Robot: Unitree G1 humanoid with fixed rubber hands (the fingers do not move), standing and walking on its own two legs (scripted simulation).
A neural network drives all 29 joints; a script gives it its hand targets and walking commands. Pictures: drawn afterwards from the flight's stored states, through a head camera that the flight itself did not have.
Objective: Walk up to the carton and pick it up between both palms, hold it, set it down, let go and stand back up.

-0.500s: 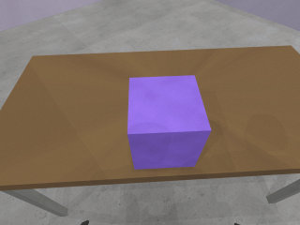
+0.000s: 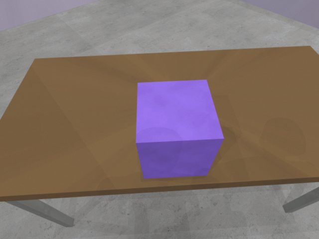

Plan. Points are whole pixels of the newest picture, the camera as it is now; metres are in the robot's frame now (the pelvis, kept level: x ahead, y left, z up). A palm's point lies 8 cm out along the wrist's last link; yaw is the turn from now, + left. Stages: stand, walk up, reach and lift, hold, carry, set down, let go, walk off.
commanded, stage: stand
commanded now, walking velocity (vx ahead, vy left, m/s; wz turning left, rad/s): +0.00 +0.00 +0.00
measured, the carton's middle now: (173, 131) +0.38 -0.01 +0.02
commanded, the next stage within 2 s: walk up in 0.62 s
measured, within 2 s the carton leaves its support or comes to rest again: neither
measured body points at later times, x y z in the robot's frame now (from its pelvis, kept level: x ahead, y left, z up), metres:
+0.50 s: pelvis -0.02 +0.01 +0.00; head +0.00 +0.01 +0.45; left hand -0.04 +0.21 -0.16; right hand -0.04 -0.20 -0.16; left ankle -0.04 +0.13 -0.74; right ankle -0.04 -0.12 -0.74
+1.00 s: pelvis -0.06 -0.01 +0.00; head -0.02 +0.01 +0.45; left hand -0.02 +0.24 -0.17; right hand -0.08 -0.26 -0.14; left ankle -0.04 +0.13 -0.74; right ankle -0.10 -0.13 -0.65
